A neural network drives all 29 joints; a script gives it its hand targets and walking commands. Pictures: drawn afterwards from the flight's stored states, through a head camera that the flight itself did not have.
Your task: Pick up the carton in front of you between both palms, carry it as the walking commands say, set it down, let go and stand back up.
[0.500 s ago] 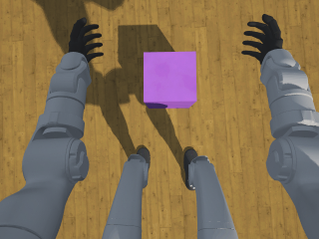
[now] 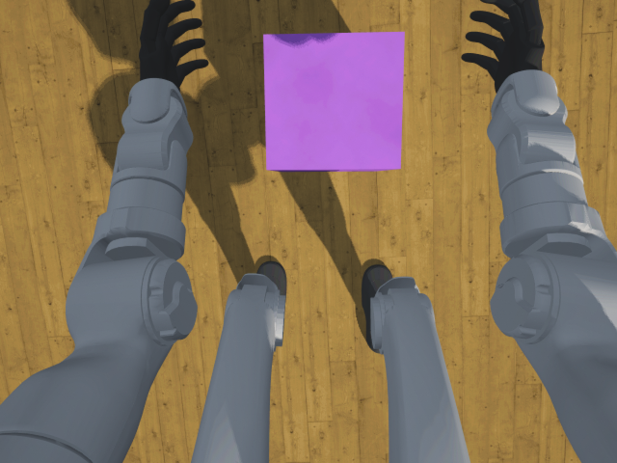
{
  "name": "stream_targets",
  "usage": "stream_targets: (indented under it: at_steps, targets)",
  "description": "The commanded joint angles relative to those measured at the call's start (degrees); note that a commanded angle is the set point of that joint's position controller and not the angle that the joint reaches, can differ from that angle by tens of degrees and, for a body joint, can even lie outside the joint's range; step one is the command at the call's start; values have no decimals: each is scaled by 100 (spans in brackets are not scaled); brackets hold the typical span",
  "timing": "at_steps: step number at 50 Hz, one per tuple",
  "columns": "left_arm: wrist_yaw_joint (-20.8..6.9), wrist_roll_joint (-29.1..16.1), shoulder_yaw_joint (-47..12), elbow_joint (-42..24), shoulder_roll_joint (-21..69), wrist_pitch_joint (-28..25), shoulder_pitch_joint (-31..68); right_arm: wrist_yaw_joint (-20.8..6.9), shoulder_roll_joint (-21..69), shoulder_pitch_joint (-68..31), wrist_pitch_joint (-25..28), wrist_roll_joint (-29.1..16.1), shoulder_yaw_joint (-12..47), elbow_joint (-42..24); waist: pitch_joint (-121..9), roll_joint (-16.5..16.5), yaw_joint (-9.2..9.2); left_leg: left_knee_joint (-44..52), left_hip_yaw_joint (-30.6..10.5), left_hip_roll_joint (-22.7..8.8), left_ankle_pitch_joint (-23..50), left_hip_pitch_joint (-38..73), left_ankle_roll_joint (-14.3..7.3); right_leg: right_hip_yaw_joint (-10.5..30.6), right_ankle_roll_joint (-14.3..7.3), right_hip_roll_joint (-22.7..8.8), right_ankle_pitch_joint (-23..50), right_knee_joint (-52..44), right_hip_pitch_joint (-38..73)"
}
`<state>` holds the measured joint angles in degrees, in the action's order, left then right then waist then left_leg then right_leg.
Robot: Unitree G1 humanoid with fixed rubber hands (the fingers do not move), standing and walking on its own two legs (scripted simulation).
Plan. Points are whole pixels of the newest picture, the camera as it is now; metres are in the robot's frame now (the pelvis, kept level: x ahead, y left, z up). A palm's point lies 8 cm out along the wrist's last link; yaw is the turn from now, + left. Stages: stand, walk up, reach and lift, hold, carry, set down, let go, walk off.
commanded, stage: reach and lift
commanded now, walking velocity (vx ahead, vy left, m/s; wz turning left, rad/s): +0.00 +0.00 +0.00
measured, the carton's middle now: (330, 116) +0.51 +0.00 -0.45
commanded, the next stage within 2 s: none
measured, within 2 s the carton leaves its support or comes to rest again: leaves its support in 1.48 s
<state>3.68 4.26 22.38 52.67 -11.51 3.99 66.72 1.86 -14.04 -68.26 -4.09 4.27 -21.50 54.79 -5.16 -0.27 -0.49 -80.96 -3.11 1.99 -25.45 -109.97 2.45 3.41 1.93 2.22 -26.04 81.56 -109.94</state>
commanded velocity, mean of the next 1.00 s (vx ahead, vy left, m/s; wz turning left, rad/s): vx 0.00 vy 0.00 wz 0.00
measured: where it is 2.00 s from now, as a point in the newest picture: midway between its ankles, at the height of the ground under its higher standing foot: (323, 322)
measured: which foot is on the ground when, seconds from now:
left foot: down 0.00-1.00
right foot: down 0.00-1.00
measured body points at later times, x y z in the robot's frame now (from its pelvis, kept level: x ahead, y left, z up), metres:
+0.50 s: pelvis -0.06 +0.00 -0.18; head +0.32 +0.00 +0.05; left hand +0.52 +0.18 -0.37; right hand +0.52 -0.19 -0.37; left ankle +0.06 +0.13 -0.54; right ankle +0.05 -0.13 -0.54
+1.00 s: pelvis -0.05 +0.00 -0.20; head +0.33 +0.00 +0.03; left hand +0.53 +0.17 -0.39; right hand +0.52 -0.17 -0.38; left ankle +0.06 +0.13 -0.54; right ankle +0.05 -0.13 -0.54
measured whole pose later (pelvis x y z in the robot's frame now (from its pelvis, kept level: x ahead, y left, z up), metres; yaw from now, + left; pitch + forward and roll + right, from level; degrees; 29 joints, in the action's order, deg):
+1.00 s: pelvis -0.05 +0.00 -0.20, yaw -1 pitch +37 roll +0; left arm 6.3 -11.6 5.3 67.6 -21.0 3.4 89.2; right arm 6.3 -20.8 -88.9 -3.7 -11.8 -4.8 66.6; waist 23.2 0.1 -0.1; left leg -126.0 -2.5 2.1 -33.7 -129.4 2.7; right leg 2.4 3.0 2.6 -34.5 126.3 -128.8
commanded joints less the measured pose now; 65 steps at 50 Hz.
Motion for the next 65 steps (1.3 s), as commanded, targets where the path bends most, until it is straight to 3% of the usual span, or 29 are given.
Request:
stream_targets:
  at_steps: [1,5,10,11,12,15,20,24,28,36,41,47,52,54,55,58,60,62,65]
  targets:
    - [123,-389,-397,-646,-768,-126,1210,124,-819,-1255,156,-377,357,-644,-6073,-47,17,-698,454,209,3353,2846,141,-420,122,172,3400,654,2906]
    - [252,-894,-878,-724,-1037,-34,1578,266,-1138,-1584,92,-886,802,-684,-6626,18,51,-1491,516,202,3212,2958,160,-534,150,161,3079,1398,2624]
    - [365,-1247,-1128,-708,-1378,174,2276,362,-1481,-2299,-121,-1290,1137,-666,-6644,23,-2,-2106,682,153,2142,2687,158,-681,145,126,2060,2006,2390]
    - [383,-1327,-1189,-585,-1402,216,2397,380,-1539,-2428,-160,-1314,1139,-514,-6412,-5,5,-2097,727,143,1513,2210,147,-679,140,64,1702,2086,2513]
    - [378,-1319,-1230,-392,-1424,238,2555,369,-1469,-2471,-198,-1374,1169,-368,-6062,-29,48,-2175,703,108,1346,2206,145,-721,149,66,1427,2130,2153]
    - [359,-1360,-1202,-89,-1515,251,2888,358,-1531,-2903,-221,-1440,1301,-100,-5637,-50,-52,-2519,714,51,1080,1982,125,-656,112,13,1050,2407,1900]
    - [302,-1372,-1218,654,-1623,148,3381,335,-1590,-3408,-159,-1411,1354,508,-4678,-113,-48,-2886,655,-46,527,1443,82,-594,100,-79,508,2770,1499]
    - [258,-1402,-1281,936,-1737,7,3716,318,-1674,-3709,-37,-1418,1418,767,-4377,-91,-24,-3232,599,-76,648,1393,82,-545,97,-110,620,3110,1392]
    - [282,-1459,-1370,793,-1825,-126,4048,341,-1787,-4035,94,-1516,1485,610,-4362,-55,5,-3503,585,-34,1074,1401,56,-522,85,-98,1035,3410,1412]
    - [221,-1662,-1678,849,-1816,-201,3749,466,-1403,-3604,158,-1762,1715,539,-4907,-28,-20,-3849,600,7,1941,1817,15,-544,116,27,2008,3732,1962]
    - [237,-1594,-1636,1024,-1592,-182,3458,460,-1338,-3294,161,-1622,1581,684,-4491,61,37,-3792,523,30,1838,1718,36,-584,115,39,1728,3696,1486]
    - [278,-1542,-1593,918,-1586,-173,3751,462,-1325,-3576,161,-1555,1544,604,-4278,49,45,-3685,497,49,1452,1630,16,-609,86,55,1302,3602,1321]
    - [203,-1652,-1907,901,-951,-113,4195,385,-709,-4031,97,-1682,1845,625,-4037,14,32,-3584,517,113,1076,1632,7,-582,67,97,994,3489,1396]
    - [193,-1461,-1755,960,-820,-86,4234,363,-556,-4071,58,-1508,1736,698,-3850,18,30,-3556,534,148,950,1645,28,-592,78,126,868,3463,1450]
    - [172,-1333,-1692,961,-627,-64,4258,313,-345,-4137,34,-1432,1718,688,-3761,16,-2,-3537,536,167,914,1691,25,-601,76,155,823,3456,1459]
    - [-574,-1175,-2168,765,2462,155,5200,-420,2795,-5095,-165,-1215,2154,571,-3446,19,-35,-3611,591,357,784,1411,-46,-629,-27,337,766,3541,1318]
    - [-1070,-948,-2114,619,3707,368,5197,-909,4060,-5075,-390,-978,2096,404,-3098,3,13,-3684,641,417,631,1176,-109,-706,-57,416,629,3594,1097]
    - [-1369,-862,-2056,400,4281,526,5049,-1203,4569,-4905,-551,-849,1971,219,-2854,30,67,-3731,712,448,618,983,-152,-759,-78,455,601,3614,872]
    - [-1545,-961,-2202,112,4636,672,5032,-1360,4966,-4850,-675,-933,2081,-59,-3094,17,15,-3777,741,462,863,959,-206,-763,-105,458,857,3696,893]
